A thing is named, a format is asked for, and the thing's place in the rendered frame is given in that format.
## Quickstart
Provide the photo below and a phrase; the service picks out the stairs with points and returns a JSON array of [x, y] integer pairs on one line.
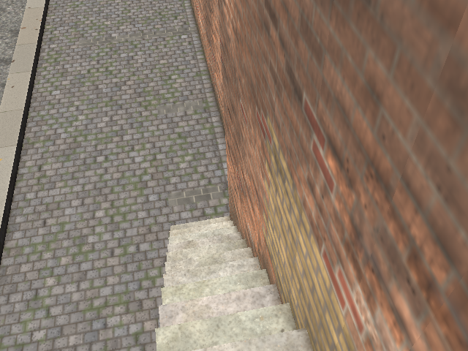
[[217, 298]]

